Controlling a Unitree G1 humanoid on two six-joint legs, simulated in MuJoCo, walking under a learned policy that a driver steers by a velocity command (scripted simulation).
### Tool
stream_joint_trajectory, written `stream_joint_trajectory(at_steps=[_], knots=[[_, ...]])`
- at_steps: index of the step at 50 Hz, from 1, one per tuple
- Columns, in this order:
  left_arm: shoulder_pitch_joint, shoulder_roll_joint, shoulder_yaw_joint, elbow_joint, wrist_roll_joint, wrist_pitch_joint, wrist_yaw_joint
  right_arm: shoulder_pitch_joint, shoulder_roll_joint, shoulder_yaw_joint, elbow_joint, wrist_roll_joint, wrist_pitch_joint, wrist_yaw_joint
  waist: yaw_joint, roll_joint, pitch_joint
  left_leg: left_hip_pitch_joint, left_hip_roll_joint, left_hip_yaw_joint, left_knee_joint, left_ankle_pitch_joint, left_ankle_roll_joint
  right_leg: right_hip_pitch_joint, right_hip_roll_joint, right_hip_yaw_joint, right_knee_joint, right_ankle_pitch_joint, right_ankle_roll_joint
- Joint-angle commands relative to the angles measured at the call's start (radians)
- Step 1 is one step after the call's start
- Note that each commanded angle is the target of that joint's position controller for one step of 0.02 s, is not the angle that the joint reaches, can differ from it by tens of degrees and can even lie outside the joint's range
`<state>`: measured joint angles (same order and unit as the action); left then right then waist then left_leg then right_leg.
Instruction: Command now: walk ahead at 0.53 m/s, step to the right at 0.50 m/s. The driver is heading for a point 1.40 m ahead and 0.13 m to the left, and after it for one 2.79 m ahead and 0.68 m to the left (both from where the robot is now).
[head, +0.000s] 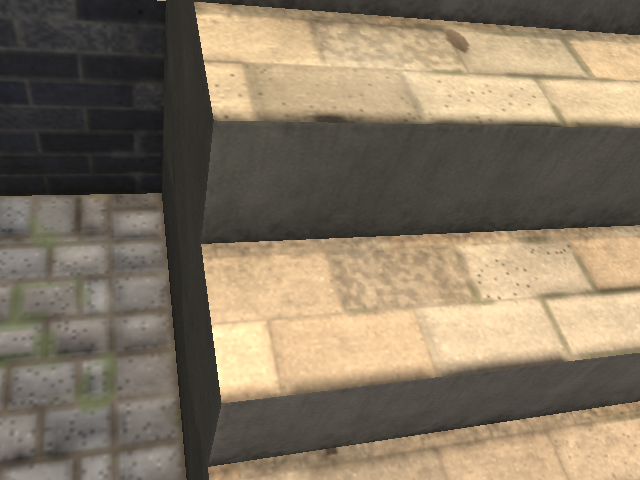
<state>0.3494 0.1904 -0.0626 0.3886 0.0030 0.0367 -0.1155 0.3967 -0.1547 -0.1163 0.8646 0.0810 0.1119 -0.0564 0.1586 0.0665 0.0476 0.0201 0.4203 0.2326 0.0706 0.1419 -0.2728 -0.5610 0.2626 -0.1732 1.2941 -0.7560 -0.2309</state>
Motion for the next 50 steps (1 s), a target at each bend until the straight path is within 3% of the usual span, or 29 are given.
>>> stream_joint_trajectory(at_steps=[1, 2, 4, 5, 6, 7, 11, 12, 14, 15, 16, 17, 18, 19, 21, 22, 24, 25, 26, 27, 28, 29, 30, 31, 34, 38, 45, 46, 50], knots=[[-0.095, -0.035, -0.01, -0.093, 0.006, -0.06, -0.025, 0.056, -0.224, -0.058, -0.093, 0.021, 0.017, 0.013, -0.037, 0.017, -0.025, -0.054, 0.031, -0.085, 0.035, -0.189, 0.028, -0.066, -0.187, 0.378, -0.19, 0.515, -0.129], [-0.122, -0.054, -0.016, -0.084, 0.004, -0.064, -0.027, 0.096, -0.214, -0.051, -0.077, 0.023, 0.018, 0.019, -0.063, 0.113, -0.015, -0.047, -0.021, -0.021, 0.063, -0.085, 0.051, -0.092, -0.143, 0.328, -0.057, 0.418, -0.119], [-0.062, 0.009, 0.008, -0.046, 0.017, -0.045, -0.027, 0.155, -0.147, -0.021, -0.065, 0.018, 0.011, -0.004, -0.068, -0.025, -0.06, -0.066, -0.07, 0.038, 0.12, -0.092, -0.013, -0.082, -0.065, 0.185, 0.176, 0.248, -0.106], [-0.226, -0.059, 0.012, -0.137, 0.005, -0.066, -0.014, 0.318, -0.033, 0.009, -0.069, 0.009, -0.022, -0.006, -0.212, 0.074, -0.048, -0.213, 0.022, -0.021, -0.049, 0.235, -0.157, 0.003, -0.161, 0.18, 0.247, 0.212, -0.049], [-0.001, -0.042, 0.02, -0.074, -0.019, -0.053, -0.009, 0.209, -0.116, 0.003, -0.044, -0.008, -0.023, -0.008, -0.069, 0.281, -0.125, -0.039, -0.095, 0.103, 0.053, 0.609, -0.235, 0.011, -0.077, 0.066, 0.352, 0.128, -0.059], [-0.046, -0.091, -0.003, -0.097, -0.04, -0.053, 0.003, 0.143, -0.161, -0.018, -0.062, -0.037, -0.038, -0.006, -0.083, 0.384, -0.179, 0.057, -0.058, 0.065, 0.037, 1.083, -0.18, 0.012, -0.077, 0.062, 0.313, 0.033, -0.042], [0.233, 0.048, 0.009, -0.148, -0.009, -0.013, 0.046, -0.209, -0.355, -0.082, -0.149, -0.028, -0.045, -0.012, 0.199, 0.401, -0.111, 0.01, -0.086, 0.087, 0.202, 1.757, -0.233, 0.222, 0.11, -0.228, -0.34, -0.156, -0.011], [0.276, 0.084, 0.018, -0.142, -0.005, -0.023, 0.046, -0.207, -0.383, -0.108, -0.16, -0.018, -0.034, -0.002, 0.233, 0.263, -0.175, 0.037, -0.094, 0.03, 0.363, 1.351, -0.219, 0.213, 0.048, -0.094, -0.547, 0.02, -0.044], [-0.154, 0.078, 0.007, -0.259, -0.003, -0.082, 0.056, -0.184, -0.236, -0.094, -0.248, 0.052, -0.013, 0.013, 0.109, -0.612, -0.09, 0.003, -0.166, -0.187, 1.027, -0.68, -0.04, -0.512, -0.579, 0.842, -0.966, 0.091, -0.327], [-0.208, -0.082, -0.031, -0.178, -0.011, -0.101, 0.057, -0.297, -0.239, -0.099, -0.31, 0.053, -0.026, 0.016, 0.044, -0.254, 0.034, -0.234, -0.108, -0.368, 1.029, -1.018, 0.131, -0.494, -0.586, 0.768, -0.873, 0.425, -0.347], [-0.255, -0.078, -0.032, -0.137, 0.0, -0.101, 0.077, -0.145, -0.186, -0.068, -0.288, 0.052, -0.052, 0.036, -0.118, 0.046, -0.017, -0.035, -0.031, -0.356, 0.453, -0.808, 0.239, -0.418, -0.432, 0.53, -0.673, 0.619, -0.219], [-0.201, -0.002, 0.024, -0.044, 0.007, -0.085, 0.099, 0.207, -0.182, -0.057, -0.115, 0.029, -0.08, 0.043, -0.287, 0.393, -0.101, 0.272, -0.016, -0.148, -0.065, 0.183, 0.251, -0.235, -0.222, 0.328, -0.216, 0.523, -0.148], [-0.125, 0.087, 0.076, 0.009, 0.028, -0.071, 0.124, 0.421, -0.07, -0.029, 0.027, -0.035, -0.06, 0.022, -0.29, 0.329, -0.197, 0.417, -0.112, -0.028, -0.14, 0.326, 0.214, -0.187, -0.09, 0.164, 0.161, 0.174, -0.093], [-0.188, -0.008, 0.05, -0.007, 0.029, -0.067, 0.108, 0.506, 0.011, 0.013, 0.116, -0.079, -0.047, 0.013, -0.29, 0.263, -0.107, 0.354, -0.141, 0.086, -0.171, 0.452, 0.186, -0.249, -0.025, 0.096, 0.52, 0.015, -0.082], [-0.236, -0.127, -0.002, -0.022, -0.069, -0.043, 0.07, 0.068, 0.082, 0.121, 0.024, -0.202, -0.064, 0.041, -0.053, 0.076, 0.101, 0.167, -0.096, -0.004, 0.057, 0.827, 0.179, -0.546, 0.002, 0.122, 1.01, -0.004, 0.006], [-0.189, -0.106, -0.006, -0.051, -0.101, -0.042, 0.051, -0.049, 0.02, 0.113, -0.025, -0.194, -0.057, 0.032, 0.016, -0.044, -0.001, 0.172, -0.076, -0.006, 0.163, 1.015, 0.139, -0.526, -0.064, 0.149, 0.976, 0.029, 0.023], [0.022, -0.095, -0.052, -0.083, -0.09, -0.018, 0.063, -0.35, -0.397, -0.037, -0.136, -0.134, -0.145, -0.003, 0.232, 0.152, -0.095, 0.009, 0.126, -0.014, 0.293, 1.205, 0.253, -0.235, -0.3, 0.304, 0.149, -0.021, 0.054], [-0.022, -0.025, -0.028, -0.05, -0.057, -0.001, 0.062, -0.352, -0.406, -0.048, -0.169, -0.081, -0.161, 0.0, 0.157, 0.1, -0.079, -0.056, 0.057, -0.006, 0.149, 1.323, 0.269, -0.084, -0.091, 0.084, 0.034, -0.094, 0.067], [-0.174, 0.11, 0.033, -0.073, -0.008, -0.021, 0.07, -0.137, -0.231, 0.0, -0.148, -0.082, -0.122, 0.005, 0.006, 0.077, -0.043, -0.105, -0.17, 0.085, 0.075, 1.872, -0.01, 0.209, 0.097, -0.188, -0.202, -0.161, 0.034], [-0.212, 0.166, 0.072, -0.083, -0.021, -0.017, 0.053, -0.018, -0.252, -0.012, -0.096, -0.01, -0.095, -0.016, -0.051, 0.142, -0.159, -0.13, -0.188, 0.006, 0.2, 1.399, -0.015, 0.436, 0.061, -0.115, -0.41, -0.047, 0.037], [-0.188, 0.205, 0.102, -0.113, -0.014, 0.013, 0.043, 0.142, -0.33, -0.04, -0.024, 0.005, -0.091, -0.026, -0.038, -0.287, -0.342, -0.274, -0.108, -0.181, 0.46, -0.263, 0.187, 0.663, -0.08, 0.263, -0.442, 0.282, -0.015], [-0.159, 0.108, 0.066, -0.127, 0.042, 0.055, 0.045, 0.144, -0.338, -0.045, -0.025, -0.042, -0.075, -0.004, -0.015, -0.338, -0.321, -0.33, -0.191, -0.149, 0.457, -0.758, 0.25, 0.592, -0.176, 0.438, -0.781, 0.548, -0.085], [-0.122, 0.157, 0.069, -0.124, 0.065, 0.08, 0.053, 0.085, -0.327, -0.033, -0.073, -0.061, -0.067, 0.007, -0.053, -0.13, -0.285, -0.282, -0.278, -0.108, 0.426, -0.75, 0.248, 0.406, -0.396, 0.726, -0.876, 0.713, -0.155], [-0.015, 0.116, 0.06, -0.066, 0.061, 0.066, 0.069, -0.079, -0.328, -0.026, -0.128, -0.017, -0.075, -0.004, 0.016, -0.023, -0.228, -0.1, -0.212, -0.149, 0.33, -0.615, 0.305, 0.124, -0.46, 0.801, -0.961, 0.486, -0.146], [-0.213, 0.151, 0.097, -0.017, 0.007, 0.025, 0.093, -0.113, -0.086, 0.039, -0.078, -0.028, -0.019, -0.024, -0.056, -0.027, -0.036, 0.014, -0.173, -0.179, 0.464, -0.329, 0.251, -0.092, -0.433, 0.639, -0.966, 0.202, -0.084], [-0.276, 0.103, 0.076, -0.012, 0.002, -0.013, 0.068, 0.013, -0.107, 0.019, -0.049, -0.046, -0.028, -0.057, -0.136, -0.002, -0.057, -0.008, -0.193, -0.136, 0.313, -0.219, 0.218, 0.083, -0.338, 0.437, -0.847, 0.456, -0.01], [-0.131, 0.115, 0.072, 0.049, 0.0, 0.01, 0.077, -0.029, -0.15, 0.011, -0.048, -0.073, -0.06, -0.021, -0.054, -0.036, -0.057, -0.031, -0.206, -0.07, -0.023, 0.089, 0.204, 0.272, -0.298, 0.362, -0.655, 0.34, 0.048], [-0.094, 0.127, 0.065, 0.009, 0.045, 0.003, 0.066, 0.062, -0.205, -0.012, -0.024, -0.048, -0.072, -0.036, -0.06, -0.08, -0.111, 0.033, -0.173, -0.041, -0.09, 0.12, 0.241, 0.219, -0.278, 0.458, -0.644, 0.248, -0.005], [-0.086, 0.108, 0.049, -0.043, 0.011, 0.005, 0.035, 0.09, -0.211, -0.006, 0.028, -0.066, -0.054, -0.033, -0.037, 0.029, -0.029, 0.028, -0.102, -0.058, -0.164, 0.108, 0.246, 0.067, -0.211, 0.423, -0.357, 0.183, -0.035]])
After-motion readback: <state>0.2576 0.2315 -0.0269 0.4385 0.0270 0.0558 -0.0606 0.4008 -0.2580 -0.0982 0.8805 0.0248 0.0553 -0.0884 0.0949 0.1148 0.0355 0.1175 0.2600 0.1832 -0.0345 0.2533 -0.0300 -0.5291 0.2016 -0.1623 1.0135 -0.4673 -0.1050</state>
